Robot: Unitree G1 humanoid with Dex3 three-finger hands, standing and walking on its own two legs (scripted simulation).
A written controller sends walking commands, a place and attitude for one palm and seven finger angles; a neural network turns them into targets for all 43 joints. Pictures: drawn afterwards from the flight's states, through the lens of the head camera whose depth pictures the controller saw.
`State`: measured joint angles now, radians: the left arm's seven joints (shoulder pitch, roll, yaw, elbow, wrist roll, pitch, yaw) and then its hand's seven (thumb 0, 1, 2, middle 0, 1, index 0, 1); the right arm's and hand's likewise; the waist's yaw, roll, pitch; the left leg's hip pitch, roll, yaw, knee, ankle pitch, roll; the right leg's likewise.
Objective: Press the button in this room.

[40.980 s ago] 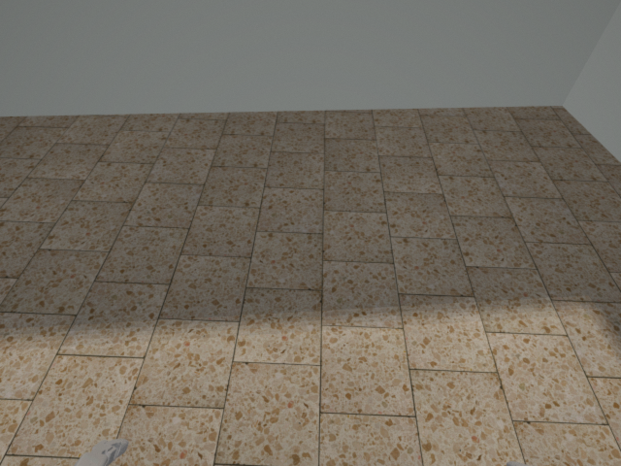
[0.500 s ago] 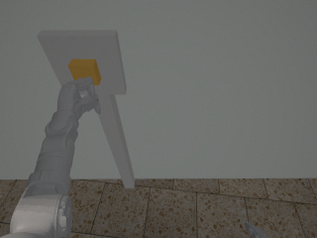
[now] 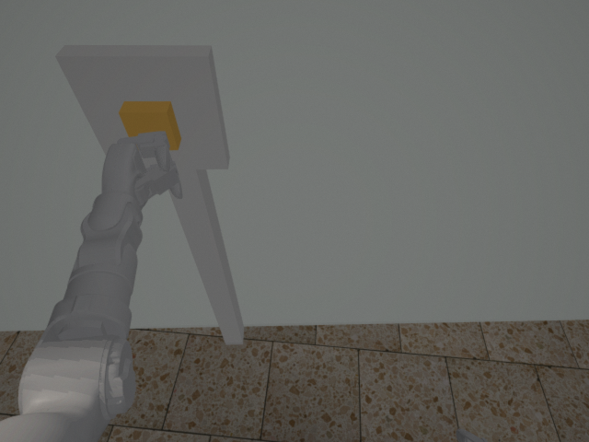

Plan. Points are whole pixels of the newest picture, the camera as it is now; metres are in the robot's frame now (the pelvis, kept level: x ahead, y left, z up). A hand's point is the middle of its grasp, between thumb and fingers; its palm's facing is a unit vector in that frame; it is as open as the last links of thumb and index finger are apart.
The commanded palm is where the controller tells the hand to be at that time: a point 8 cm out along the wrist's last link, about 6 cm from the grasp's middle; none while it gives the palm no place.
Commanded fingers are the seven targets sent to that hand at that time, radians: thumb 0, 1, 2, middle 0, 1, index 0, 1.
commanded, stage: press the button with the knuckle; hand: left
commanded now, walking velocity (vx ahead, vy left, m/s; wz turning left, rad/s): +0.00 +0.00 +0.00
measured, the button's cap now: (152, 124) +0.50 +0.20 +0.17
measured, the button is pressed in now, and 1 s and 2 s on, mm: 3 0 0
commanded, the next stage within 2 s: hold the button down briefly in 0.24 s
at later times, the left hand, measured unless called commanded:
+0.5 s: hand (173, 164) +0.46 +0.17 +0.14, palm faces +0.04 -1.00 -0.02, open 3.7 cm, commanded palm +0.45 +0.22 +0.14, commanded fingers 0.00 0.90 0.90 -1.30 -1.50 -1.30 -1.50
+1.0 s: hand (173, 174) +0.44 +0.17 +0.14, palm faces +0.04 -1.00 +0.00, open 3.5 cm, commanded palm +0.41 +0.22 +0.14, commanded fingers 0.00 0.90 0.90 -1.30 -1.50 -1.30 -1.50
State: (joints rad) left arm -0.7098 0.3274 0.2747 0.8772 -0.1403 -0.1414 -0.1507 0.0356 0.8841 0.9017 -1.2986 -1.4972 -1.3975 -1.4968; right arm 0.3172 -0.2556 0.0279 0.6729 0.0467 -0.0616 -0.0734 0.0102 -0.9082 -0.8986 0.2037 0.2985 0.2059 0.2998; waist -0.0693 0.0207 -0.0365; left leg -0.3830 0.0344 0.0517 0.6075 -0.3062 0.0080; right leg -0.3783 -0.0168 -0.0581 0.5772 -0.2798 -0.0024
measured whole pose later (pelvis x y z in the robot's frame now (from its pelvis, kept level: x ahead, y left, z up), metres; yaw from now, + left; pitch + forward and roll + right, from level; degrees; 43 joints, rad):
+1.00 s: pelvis -0.01 +0.00 -0.01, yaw +0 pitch +6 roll -1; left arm -0.78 0.36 0.28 1.01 -0.15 -0.23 -0.16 0.05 0.91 0.90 -1.30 -1.50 -1.43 -1.50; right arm 0.37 -0.27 0.03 0.68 0.04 -0.10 -0.05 0.01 -0.91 -0.90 0.20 0.30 0.21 0.30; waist -0.08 0.03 -0.06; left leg -0.46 0.04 0.05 0.66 -0.31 0.01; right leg -0.46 -0.01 -0.06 0.63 -0.28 -0.01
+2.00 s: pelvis +0.00 -0.01 +0.01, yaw +0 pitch -1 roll +0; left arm -0.18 0.25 0.24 0.21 -0.24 0.08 -0.17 0.02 0.90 0.90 -1.30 -1.50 -1.30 -1.50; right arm 0.26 -0.25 0.05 0.61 0.06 -0.06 -0.08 0.01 -0.91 -0.90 0.20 0.30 0.21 0.30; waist 0.00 0.05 -0.05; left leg -0.22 0.03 0.06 0.53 -0.29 0.00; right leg -0.23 -0.02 -0.05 0.53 -0.28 -0.01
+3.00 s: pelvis +0.01 +0.00 +0.01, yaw +0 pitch -5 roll -1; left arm 0.55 0.31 0.28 -0.48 -0.05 -0.10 0.11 0.02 0.90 0.90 -1.30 -1.50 -1.31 -1.50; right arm 0.20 -0.23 0.01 0.62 -0.01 -0.10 -0.08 0.01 -0.91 -0.90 0.20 0.30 0.21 0.30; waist 0.07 0.07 0.02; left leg -0.07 0.03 0.05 0.44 -0.27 0.00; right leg -0.06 -0.01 -0.06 0.40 -0.24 0.00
